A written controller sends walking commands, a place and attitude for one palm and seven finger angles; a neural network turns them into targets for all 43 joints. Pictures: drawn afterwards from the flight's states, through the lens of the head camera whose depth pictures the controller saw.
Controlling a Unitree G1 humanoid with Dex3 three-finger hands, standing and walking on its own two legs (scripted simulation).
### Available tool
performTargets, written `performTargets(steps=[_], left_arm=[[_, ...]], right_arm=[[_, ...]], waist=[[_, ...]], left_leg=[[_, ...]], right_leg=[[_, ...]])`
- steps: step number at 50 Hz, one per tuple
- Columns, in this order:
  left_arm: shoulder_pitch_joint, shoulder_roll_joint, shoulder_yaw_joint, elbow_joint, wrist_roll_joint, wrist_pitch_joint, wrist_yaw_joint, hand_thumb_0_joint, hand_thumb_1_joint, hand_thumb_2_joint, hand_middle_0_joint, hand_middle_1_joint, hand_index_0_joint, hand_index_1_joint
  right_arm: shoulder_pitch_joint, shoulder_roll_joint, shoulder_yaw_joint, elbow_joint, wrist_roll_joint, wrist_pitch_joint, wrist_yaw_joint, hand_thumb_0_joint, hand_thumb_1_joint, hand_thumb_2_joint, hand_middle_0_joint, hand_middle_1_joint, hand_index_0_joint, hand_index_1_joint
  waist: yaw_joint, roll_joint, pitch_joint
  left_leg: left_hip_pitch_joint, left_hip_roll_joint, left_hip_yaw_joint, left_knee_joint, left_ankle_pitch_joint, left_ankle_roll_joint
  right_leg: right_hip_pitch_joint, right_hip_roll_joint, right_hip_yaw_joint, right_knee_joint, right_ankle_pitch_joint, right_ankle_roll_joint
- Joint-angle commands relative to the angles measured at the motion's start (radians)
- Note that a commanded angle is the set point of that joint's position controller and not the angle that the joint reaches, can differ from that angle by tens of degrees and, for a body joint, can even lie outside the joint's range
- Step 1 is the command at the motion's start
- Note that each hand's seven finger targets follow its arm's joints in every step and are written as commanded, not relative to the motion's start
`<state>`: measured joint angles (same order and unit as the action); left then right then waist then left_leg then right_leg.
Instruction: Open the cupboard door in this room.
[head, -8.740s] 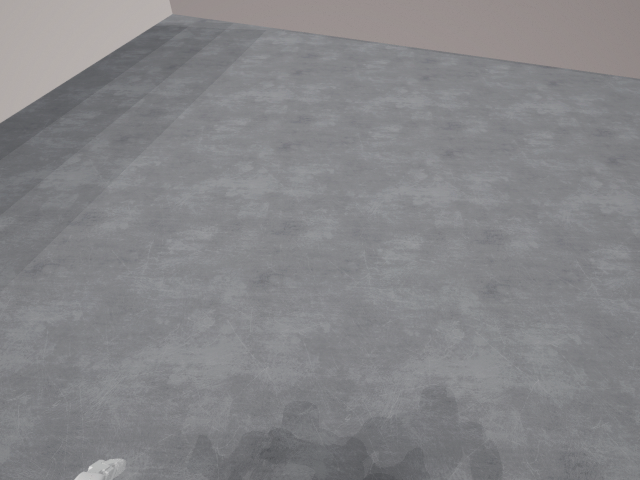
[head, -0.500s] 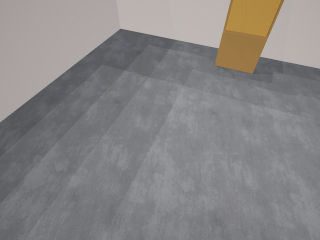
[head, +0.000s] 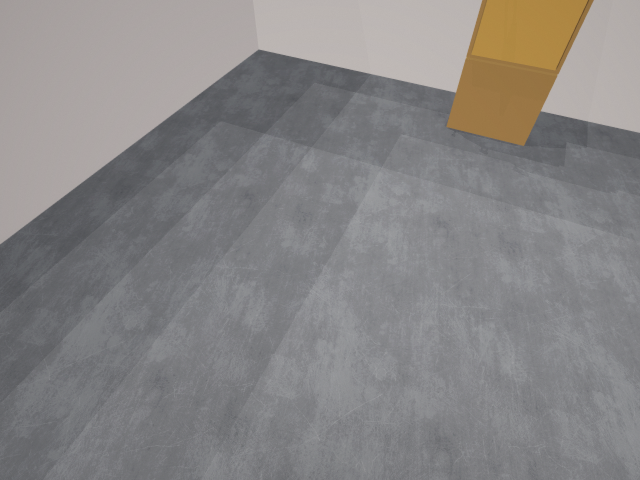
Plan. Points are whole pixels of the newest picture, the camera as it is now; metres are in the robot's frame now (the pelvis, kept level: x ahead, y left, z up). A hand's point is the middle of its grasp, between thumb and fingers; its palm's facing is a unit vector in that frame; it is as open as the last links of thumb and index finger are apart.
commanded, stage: turn or walk to find it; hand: left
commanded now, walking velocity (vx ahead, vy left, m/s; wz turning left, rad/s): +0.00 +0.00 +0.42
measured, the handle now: out of the picture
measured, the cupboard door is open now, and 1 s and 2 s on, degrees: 0 0 0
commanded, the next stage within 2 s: stand and wait in 0.08 s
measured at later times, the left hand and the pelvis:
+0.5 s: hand out of the picture +0.00 +0.21 -0.18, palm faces +0.05 -0.97 -0.25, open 7.4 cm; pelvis -0.01 +0.00 +0.00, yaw +3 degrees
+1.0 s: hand out of the picture +0.08 +0.26 -0.15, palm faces +0.03 -0.93 -0.36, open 7.4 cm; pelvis -0.01 +0.00 +0.00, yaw +3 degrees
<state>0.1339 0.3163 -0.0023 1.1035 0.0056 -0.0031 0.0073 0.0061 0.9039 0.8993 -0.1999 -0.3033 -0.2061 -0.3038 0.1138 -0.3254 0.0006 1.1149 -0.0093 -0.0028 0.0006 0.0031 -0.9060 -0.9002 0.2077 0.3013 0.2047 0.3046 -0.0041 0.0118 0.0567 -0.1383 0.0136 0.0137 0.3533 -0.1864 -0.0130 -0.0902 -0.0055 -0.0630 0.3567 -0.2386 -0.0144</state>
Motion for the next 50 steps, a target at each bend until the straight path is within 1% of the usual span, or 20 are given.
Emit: performTargets(steps=[1, 4, 6, 7, 8, 10, 11, 13, 15, 18, 21, 26, 28, 32, 35, 40, 41, 44, 45, 50], left_arm=[[0.021, 0.118, 0.031, -0.054, 0.002, 0.006, 0.017, 0.000, 0.900, 0.900, -0.200, -0.300, -0.200, -0.300], [0.038, 0.130, 0.042, -0.074, 0.003, 0.012, 0.020, 0.000, 0.900, 0.900, -0.200, -0.300, -0.200, -0.300], [0.045, 0.130, 0.041, -0.079, 0.003, 0.009, 0.022, 0.000, 0.900, 0.900, -0.200, -0.300, -0.200, -0.300], [0.035, 0.126, 0.039, -0.083, 0.003, 0.008, 0.022, 0.000, 0.900, 0.900, -0.200, -0.300, -0.200, -0.300], [0.027, 0.118, 0.038, -0.086, 0.003, 0.008, 0.022, 0.000, 0.900, 0.900, -0.200, -0.300, -0.200, -0.300], [0.023, 0.094, 0.033, -0.084, 0.002, 0.007, 0.022, 0.000, 0.900, 0.900, -0.200, -0.300, -0.200, -0.300], [0.032, 0.089, 0.032, -0.081, 0.002, 0.006, 0.022, 0.000, 0.900, 0.900, -0.200, -0.300, -0.200, -0.300], [0.054, 0.091, 0.033, -0.065, 0.004, 0.002, 0.020, 0.000, 0.900, 0.900, -0.200, -0.300, -0.200, -0.300], [0.055, 0.095, 0.035, -0.053, 0.004, -0.003, 0.019, 0.000, 0.900, 0.900, -0.200, -0.300, -0.200, -0.300], [0.057, 0.100, 0.038, -0.043, 0.005, -0.011, 0.017, 0.000, 0.900, 0.900, -0.200, -0.300, -0.200, -0.300], [0.048, 0.111, 0.042, -0.036, 0.006, -0.018, 0.015, 0.000, 0.900, 0.900, -0.200, -0.300, -0.200, -0.300], [0.030, 0.151, 0.049, -0.031, 0.007, -0.028, 0.009, 0.000, 0.900, 0.900, -0.200, -0.300, -0.200, -0.300], [0.016, 0.167, 0.051, -0.031, 0.008, -0.028, 0.007, 0.000, 0.900, 0.900, -0.200, -0.300, -0.200, -0.300], [-0.003, 0.197, 0.051, -0.033, 0.007, -0.030, 0.002, 0.000, 0.900, 0.900, -0.200, -0.300, -0.200, -0.300], [-0.024, 0.219, 0.049, -0.034, 0.006, -0.030, -0.001, 0.000, 0.900, 0.900, -0.200, -0.300, -0.200, -0.300], [-0.049, 0.245, 0.046, -0.040, 0.005, -0.026, -0.006, 0.000, 0.900, 0.900, -0.200, -0.300, -0.200, -0.300], [-0.054, 0.246, 0.047, -0.044, 0.005, -0.023, -0.006, 0.000, 0.900, 0.900, -0.200, -0.300, -0.200, -0.300], [-0.034, 0.190, 0.039, -0.050, 0.003, -0.002, 0.002, 0.000, 0.900, 0.900, -0.200, -0.300, -0.200, -0.300], [-0.031, 0.192, 0.037, -0.054, 0.003, -0.001, 0.002, 0.000, 0.900, 0.900, -0.200, -0.300, -0.200, -0.300], [-0.049, 0.214, 0.038, -0.070, 0.002, -0.011, 0.003, 0.000, 0.900, 0.900, -0.200, -0.300, -0.200, -0.300]], right_arm=[[0.012, -0.092, -0.021, -0.064, -0.004, 0.005, -0.008, 0.000, -0.900, -0.900, 0.200, 0.300, 0.200, 0.300], [0.024, -0.086, -0.026, -0.087, -0.006, 0.015, -0.006, 0.000, -0.900, -0.900, 0.200, 0.300, 0.200, 0.300], [0.037, -0.073, -0.026, -0.089, -0.005, 0.016, -0.008, 0.000, -0.900, -0.900, 0.200, 0.300, 0.200, 0.300], [0.054, -0.065, -0.027, -0.086, -0.005, 0.015, -0.007, 0.000, -0.900, -0.900, 0.200, 0.300, 0.200, 0.300], [0.064, -0.065, -0.028, -0.084, -0.004, 0.015, -0.008, 0.000, -0.900, -0.900, 0.200, 0.300, 0.200, 0.300], [0.069, -0.067, -0.029, -0.074, -0.005, 0.008, -0.009, 0.000, -0.900, -0.900, 0.200, 0.300, 0.200, 0.300], [0.065, -0.076, -0.029, -0.070, -0.003, 0.004, -0.010, 0.000, -0.900, -0.900, 0.200, 0.300, 0.200, 0.300], [0.045, -0.093, -0.033, -0.069, 0.001, -0.003, -0.013, 0.000, -0.900, -0.900, 0.200, 0.300, 0.200, 0.300], [0.039, -0.089, -0.035, -0.064, 0.002, -0.007, -0.015, 0.000, -0.900, -0.900, 0.200, 0.300, 0.200, 0.300], [0.045, -0.089, -0.040, -0.054, 0.003, -0.012, -0.016, 0.000, -0.900, -0.900, 0.200, 0.300, 0.200, 0.300], [0.042, -0.098, -0.042, -0.049, 0.003, -0.017, -0.018, 0.000, -0.900, -0.900, 0.200, 0.300, 0.200, 0.300], [0.013, -0.141, -0.047, -0.051, 0.003, -0.026, -0.019, 0.000, -0.900, -0.900, 0.200, 0.300, 0.200, 0.300], [0.002, -0.156, -0.047, -0.052, 0.003, -0.025, -0.018, 0.000, -0.900, -0.900, 0.200, 0.300, 0.200, 0.300], [-0.029, -0.188, -0.043, -0.060, 0.001, -0.027, -0.016, 0.000, -0.900, -0.900, 0.200, 0.300, 0.200, 0.300], [-0.040, -0.206, -0.038, -0.062, 0.000, -0.026, -0.014, 0.000, -0.900, -0.900, 0.200, 0.300, 0.200, 0.300], [-0.059, -0.233, -0.031, -0.069, -0.001, -0.025, -0.010, 0.000, -0.900, -0.900, 0.200, 0.300, 0.200, 0.300], [-0.059, -0.234, -0.030, -0.073, -0.002, -0.022, -0.009, 0.000, -0.900, -0.900, 0.200, 0.300, 0.200, 0.300], [-0.033, -0.175, -0.016, -0.081, -0.006, -0.005, -0.005, 0.000, -0.900, -0.900, 0.200, 0.300, 0.200, 0.300], [-0.027, -0.171, -0.013, -0.083, -0.006, -0.002, -0.006, 0.000, -0.900, -0.900, 0.200, 0.300, 0.200, 0.300], [-0.027, -0.201, -0.020, -0.085, -0.002, -0.010, -0.010, 0.000, -0.900, -0.900, 0.200, 0.300, 0.200, 0.300]], waist=[[0.013, -0.003, -0.058], [0.017, -0.035, -0.065], [0.015, -0.074, -0.081], [0.007, -0.078, -0.093], [0.003, -0.072, -0.089], [0.001, -0.006, -0.073], [0.008, 0.026, -0.075], [0.023, 0.031, -0.068], [0.020, 0.021, -0.047], [0.016, -0.003, -0.047], [0.012, 0.001, -0.041], [0.012, 0.001, -0.045], [0.012, -0.015, -0.038], [0.014, -0.001, -0.046], [0.012, -0.012, -0.054], [0.015, -0.005, -0.045], [0.014, 0.003, -0.046], [0.018, 0.008, -0.053], [0.018, 0.005, -0.059], [0.015, -0.010, -0.096]], left_leg=[[-0.049, 0.109, -0.093, 0.021, 0.192, 0.012], [-0.120, 0.089, -0.092, 0.086, 0.181, 0.007], [-0.100, 0.071, -0.067, 0.129, 0.165, -0.003], [-0.086, 0.071, -0.069, 0.130, 0.172, -0.003], [-0.070, 0.075, -0.081, 0.125, 0.176, -0.001], [-0.063, 0.100, -0.127, 0.073, 0.209, 0.015], [-0.075, 0.116, -0.155, 0.050, 0.221, 0.030], [-0.092, 0.122, -0.176, 0.028, 0.187, 0.044], [-0.103, 0.108, -0.168, 0.016, 0.127, 0.041], [-0.079, 0.098, -0.152, 0.010, 0.096, 0.035], [-0.077, 0.096, -0.150, -0.006, 0.080, 0.036], [-0.039, 0.100, -0.140, -0.018, 0.094, 0.037], [-0.038, 0.102, -0.141, -0.027, 0.085, 0.036], [-0.016, 0.104, -0.138, -0.041, 0.093, 0.034], [-0.003, 0.108, -0.133, -0.047, 0.105, 0.031], [-0.008, 0.109, -0.135, -0.057, 0.116, 0.031], [-0.018, 0.109, -0.135, -0.048, 0.129, 0.030], [-0.068, 0.106, -0.135, -0.007, 0.165, 0.020], [-0.073, 0.105, -0.134, -0.001, 0.171, 0.018], [-0.025, 0.107, -0.138, 0.015, 0.250, 0.023]], right_leg=[[-0.020, -0.155, 0.073, 0.003, 0.164, 0.017], [-0.005, -0.189, 0.084, 0.020, 0.170, 0.000], [-0.024, -0.222, 0.108, 0.008, 0.193, -0.028], [-0.029, -0.224, 0.101, 0.017, 0.205, -0.034], [-0.048, -0.210, 0.089, 0.026, 0.182, -0.030], [-0.067, -0.160, 0.053, 0.062, 0.136, -0.002], [-0.052, -0.137, 0.039, 0.072, 0.113, 0.011], [-0.033, -0.124, 0.039, 0.048, 0.063, 0.018], [-0.034, -0.132, 0.052, 0.015, 0.039, 0.010], [-0.044, -0.137, 0.062, -0.012, 0.024, 0.002], [-0.039, -0.138, 0.067, -0.035, 0.011, -0.003], [-0.039, -0.142, 0.077, -0.061, 0.032, -0.009], [-0.039, -0.141, 0.083, -0.075, 0.020, -0.010], [-0.032, -0.148, 0.098, -0.097, 0.027, -0.009], [-0.023, -0.151, 0.102, -0.109, 0.044, -0.010], [-0.011, -0.153, 0.097, -0.111, 0.056, -0.008], [-0.005, -0.155, 0.090, -0.099, 0.064, -0.007], [0.007, -0.162, 0.066, -0.051, 0.081, 0.005], [0.010, -0.163, 0.066, -0.045, 0.086, 0.005], [0.020, -0.160, 0.061, -0.023, 0.182, -0.003]])
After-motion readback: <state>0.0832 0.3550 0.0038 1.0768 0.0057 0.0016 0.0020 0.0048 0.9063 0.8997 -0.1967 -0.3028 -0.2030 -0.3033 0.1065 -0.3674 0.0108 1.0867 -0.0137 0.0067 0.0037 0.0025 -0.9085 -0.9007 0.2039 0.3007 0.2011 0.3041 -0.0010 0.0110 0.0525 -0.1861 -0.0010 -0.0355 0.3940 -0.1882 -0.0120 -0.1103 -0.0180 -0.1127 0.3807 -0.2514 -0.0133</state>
